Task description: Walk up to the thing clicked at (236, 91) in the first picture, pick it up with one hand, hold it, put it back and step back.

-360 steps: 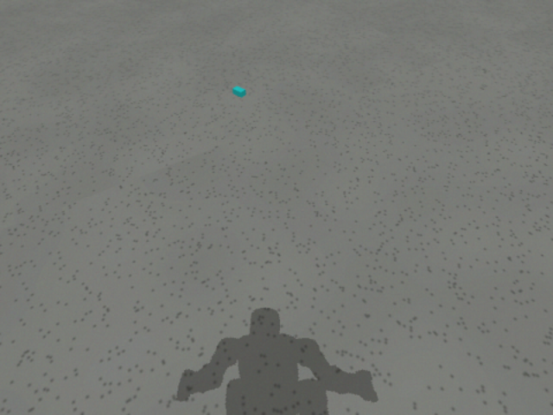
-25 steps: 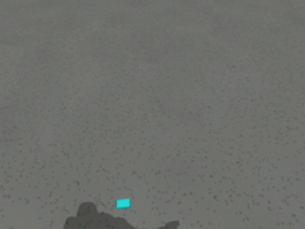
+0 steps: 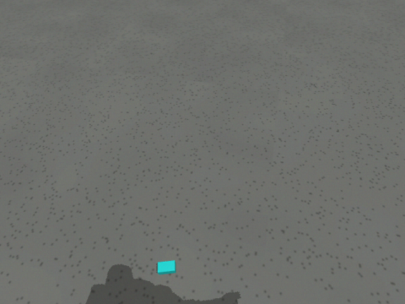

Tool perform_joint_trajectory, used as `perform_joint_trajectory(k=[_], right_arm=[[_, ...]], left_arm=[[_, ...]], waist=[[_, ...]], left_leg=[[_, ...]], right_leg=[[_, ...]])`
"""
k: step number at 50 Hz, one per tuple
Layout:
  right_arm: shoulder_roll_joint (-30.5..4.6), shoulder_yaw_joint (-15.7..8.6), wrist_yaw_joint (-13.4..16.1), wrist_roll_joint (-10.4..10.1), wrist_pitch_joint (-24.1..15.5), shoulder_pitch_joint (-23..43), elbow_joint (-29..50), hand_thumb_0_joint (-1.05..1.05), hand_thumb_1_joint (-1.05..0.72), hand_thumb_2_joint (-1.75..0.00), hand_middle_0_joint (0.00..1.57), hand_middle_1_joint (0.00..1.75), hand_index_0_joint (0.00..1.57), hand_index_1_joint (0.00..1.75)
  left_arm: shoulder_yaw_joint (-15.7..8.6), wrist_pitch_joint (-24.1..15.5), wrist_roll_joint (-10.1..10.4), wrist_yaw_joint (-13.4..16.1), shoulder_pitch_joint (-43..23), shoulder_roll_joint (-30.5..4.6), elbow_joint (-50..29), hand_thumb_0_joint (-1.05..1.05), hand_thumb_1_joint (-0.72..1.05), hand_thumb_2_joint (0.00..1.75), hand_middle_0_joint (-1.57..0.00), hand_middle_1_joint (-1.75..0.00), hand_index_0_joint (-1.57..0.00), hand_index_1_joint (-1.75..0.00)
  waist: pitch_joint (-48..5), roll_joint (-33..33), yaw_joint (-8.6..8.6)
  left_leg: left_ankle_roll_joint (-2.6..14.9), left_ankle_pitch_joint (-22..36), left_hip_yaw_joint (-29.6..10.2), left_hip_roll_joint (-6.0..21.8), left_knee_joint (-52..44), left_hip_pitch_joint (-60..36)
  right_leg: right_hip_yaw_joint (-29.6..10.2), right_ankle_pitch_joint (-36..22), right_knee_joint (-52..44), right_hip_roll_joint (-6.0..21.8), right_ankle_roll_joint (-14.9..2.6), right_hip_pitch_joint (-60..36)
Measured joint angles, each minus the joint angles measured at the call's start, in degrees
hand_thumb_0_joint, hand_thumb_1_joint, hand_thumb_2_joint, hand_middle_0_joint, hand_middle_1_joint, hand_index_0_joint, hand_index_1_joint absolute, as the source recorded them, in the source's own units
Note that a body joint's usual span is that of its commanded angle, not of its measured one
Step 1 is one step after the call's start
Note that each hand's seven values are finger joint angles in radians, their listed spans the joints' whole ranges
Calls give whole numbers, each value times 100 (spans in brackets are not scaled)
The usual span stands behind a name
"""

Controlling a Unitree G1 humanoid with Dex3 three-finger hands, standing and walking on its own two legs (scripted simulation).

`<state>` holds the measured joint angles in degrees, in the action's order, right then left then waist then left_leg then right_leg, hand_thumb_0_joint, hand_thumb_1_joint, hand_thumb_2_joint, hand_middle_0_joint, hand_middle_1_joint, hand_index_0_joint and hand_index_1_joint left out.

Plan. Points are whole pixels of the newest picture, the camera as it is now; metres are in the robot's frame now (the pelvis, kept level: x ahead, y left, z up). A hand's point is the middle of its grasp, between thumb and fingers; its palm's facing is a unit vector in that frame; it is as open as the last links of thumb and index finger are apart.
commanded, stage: stand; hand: left
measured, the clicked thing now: (166, 267) +0.40 +0.21 -0.76
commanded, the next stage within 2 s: none
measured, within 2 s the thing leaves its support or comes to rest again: neither
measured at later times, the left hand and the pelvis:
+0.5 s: hand out of the picture +0.06 +0.26 -0.15, palm faces +0.00 -0.94 -0.35, open 7.4 cm; pelvis -0.01 +0.00 +0.00, yaw +1 degrees
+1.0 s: hand out of the picture +0.06 +0.26 -0.16, palm faces -0.01 -0.94 -0.34, open 7.4 cm; pelvis -0.01 +0.00 +0.00, yaw +1 degrees
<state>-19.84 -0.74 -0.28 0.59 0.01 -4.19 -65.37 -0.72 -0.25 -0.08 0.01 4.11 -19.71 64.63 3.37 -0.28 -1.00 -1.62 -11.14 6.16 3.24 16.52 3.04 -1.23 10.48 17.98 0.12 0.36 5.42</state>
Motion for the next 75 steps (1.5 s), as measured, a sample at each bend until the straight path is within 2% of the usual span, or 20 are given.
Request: perform_joint_trajectory(k=[32, 75], right_arm=[[-9, 0, -42, 32, -12, -207, -81, 0, -91, -90, 20, 30, 20, 30], [-18, 21, -26, 12, -20, -175, 7, 0, -91, -90, 20, 30, 20, 30]], left_arm=[[51, 5, -19, -20, 257, -30, 74, 0, 90, 90, -20, -30, -20, -30], [86, -7, -25, -2, 243, -42, -20, 0, 91, 90, -20, -30, -20, -30]], waist=[[-86, -14, 50], [-107, 0, 63]], left_leg=[[23, 139, -98, -34, 5, 128], [65, 43, -116, -82, 38, 90]], right_leg=[[91, -130, -47, 37, 7, 62], [107, -54, -60, 88, 55, -9]])
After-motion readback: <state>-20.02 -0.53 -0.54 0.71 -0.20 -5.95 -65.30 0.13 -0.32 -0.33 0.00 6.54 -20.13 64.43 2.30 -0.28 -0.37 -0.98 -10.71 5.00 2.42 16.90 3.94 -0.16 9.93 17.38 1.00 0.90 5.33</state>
